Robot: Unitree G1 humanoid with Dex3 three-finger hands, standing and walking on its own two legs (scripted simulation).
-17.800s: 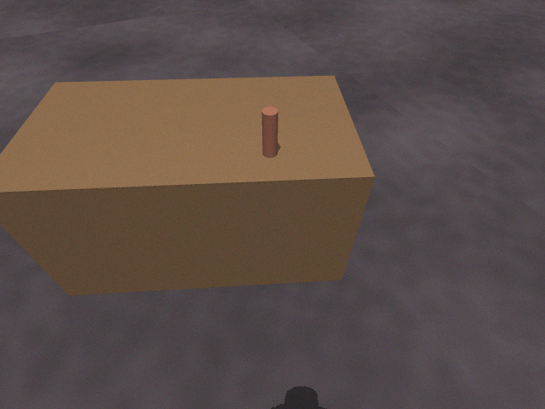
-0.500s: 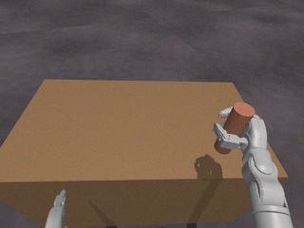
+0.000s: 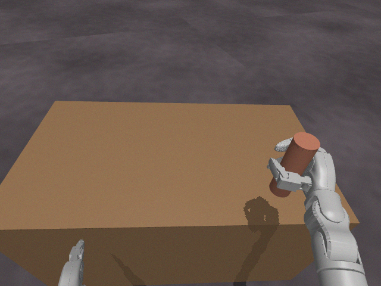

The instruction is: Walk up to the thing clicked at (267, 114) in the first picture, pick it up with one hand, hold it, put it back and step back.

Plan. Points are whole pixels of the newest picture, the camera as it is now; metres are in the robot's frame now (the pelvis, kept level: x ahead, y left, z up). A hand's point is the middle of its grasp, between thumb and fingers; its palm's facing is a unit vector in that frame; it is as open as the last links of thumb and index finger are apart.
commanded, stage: hold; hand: right
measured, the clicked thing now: (291, 167) +0.32 -0.18 +0.13
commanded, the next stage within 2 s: crouch in 0.38 s
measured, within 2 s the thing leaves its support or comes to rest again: neither
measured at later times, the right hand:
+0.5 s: hand (285, 163) +0.33 -0.16 +0.14, palm faces +0.15 +0.99 -0.01, open 6.0 cm
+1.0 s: hand (272, 167) +0.38 -0.17 +0.07, palm faces +0.15 +0.99 +0.01, open 6.0 cm
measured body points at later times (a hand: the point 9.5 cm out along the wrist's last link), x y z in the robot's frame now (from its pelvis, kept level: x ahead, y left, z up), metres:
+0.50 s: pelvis +0.00 +0.00 +0.00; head -0.02 +0.02 +0.45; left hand +0.16 +0.26 -0.09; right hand +0.31 -0.22 +0.14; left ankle +0.04 +0.13 -0.74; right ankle -0.03 -0.14 -0.74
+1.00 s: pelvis -0.01 +0.00 -0.01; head +0.02 +0.00 +0.44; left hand +0.15 +0.27 -0.08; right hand +0.36 -0.23 +0.07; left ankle +0.04 +0.13 -0.74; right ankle -0.03 -0.14 -0.74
